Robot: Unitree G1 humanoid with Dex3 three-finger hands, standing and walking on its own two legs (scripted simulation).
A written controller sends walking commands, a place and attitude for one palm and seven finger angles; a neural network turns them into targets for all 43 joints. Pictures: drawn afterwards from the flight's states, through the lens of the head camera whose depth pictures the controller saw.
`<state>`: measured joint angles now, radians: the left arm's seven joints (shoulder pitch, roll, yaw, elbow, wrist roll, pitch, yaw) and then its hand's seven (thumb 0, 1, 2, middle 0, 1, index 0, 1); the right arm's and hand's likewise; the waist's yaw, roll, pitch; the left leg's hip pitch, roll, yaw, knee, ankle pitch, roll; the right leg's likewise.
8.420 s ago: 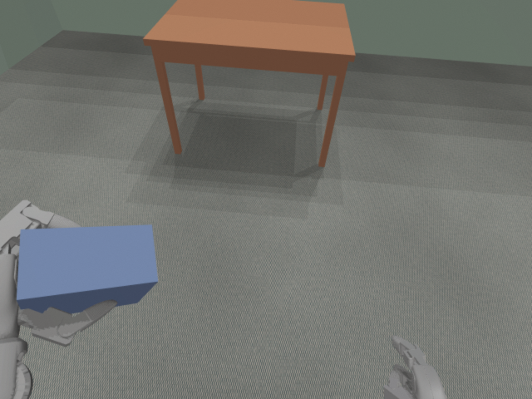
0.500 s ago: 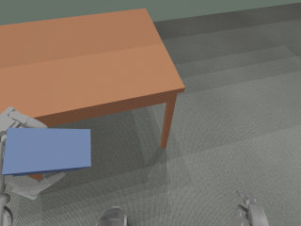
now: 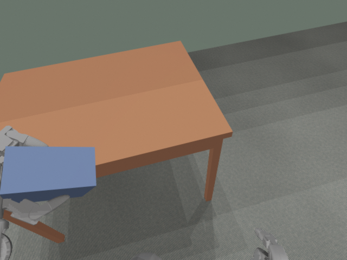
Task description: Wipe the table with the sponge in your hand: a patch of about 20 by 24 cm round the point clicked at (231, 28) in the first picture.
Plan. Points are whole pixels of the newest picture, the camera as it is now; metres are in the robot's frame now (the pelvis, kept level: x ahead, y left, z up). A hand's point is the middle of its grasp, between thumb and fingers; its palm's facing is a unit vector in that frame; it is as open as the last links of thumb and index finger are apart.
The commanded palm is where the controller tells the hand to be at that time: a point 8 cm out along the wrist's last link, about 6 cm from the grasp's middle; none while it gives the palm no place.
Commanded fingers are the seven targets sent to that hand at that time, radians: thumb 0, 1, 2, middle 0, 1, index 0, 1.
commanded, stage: take the last steps up to it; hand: left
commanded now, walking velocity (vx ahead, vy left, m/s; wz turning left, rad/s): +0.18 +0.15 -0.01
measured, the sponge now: (63, 175) +0.23 +0.21 +0.16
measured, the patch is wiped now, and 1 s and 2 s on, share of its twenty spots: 0.00 0.00 0.00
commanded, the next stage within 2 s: come to a stop and stand still in 0.46 s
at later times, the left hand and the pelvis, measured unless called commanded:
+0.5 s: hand (10, 148) +0.26 +0.31 +0.19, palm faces +0.37 -0.81 -0.46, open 10.9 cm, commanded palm +0.20 +0.35 +0.18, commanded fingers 0.00 0.10 1.30 -1.20 -1.60 -1.20 -1.60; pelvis +0.04 +0.07 +0.00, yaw -2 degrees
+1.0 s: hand (1, 150) +0.27 +0.34 +0.17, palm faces +0.32 -0.84 -0.43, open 10.9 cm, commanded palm +0.22 +0.38 +0.18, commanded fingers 0.00 0.10 1.30 -1.20 -1.60 -1.20 -1.60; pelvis +0.04 +0.11 +0.00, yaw -3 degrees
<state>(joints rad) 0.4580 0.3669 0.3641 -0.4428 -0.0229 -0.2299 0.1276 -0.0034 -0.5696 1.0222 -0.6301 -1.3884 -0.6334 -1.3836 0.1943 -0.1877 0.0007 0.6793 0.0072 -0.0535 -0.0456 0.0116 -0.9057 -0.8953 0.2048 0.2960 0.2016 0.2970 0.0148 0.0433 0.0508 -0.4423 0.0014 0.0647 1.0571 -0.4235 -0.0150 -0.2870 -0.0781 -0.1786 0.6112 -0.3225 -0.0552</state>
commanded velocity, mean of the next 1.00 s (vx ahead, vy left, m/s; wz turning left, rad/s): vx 0.08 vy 0.07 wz -0.02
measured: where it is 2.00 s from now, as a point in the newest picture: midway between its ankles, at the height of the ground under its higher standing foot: outside the picture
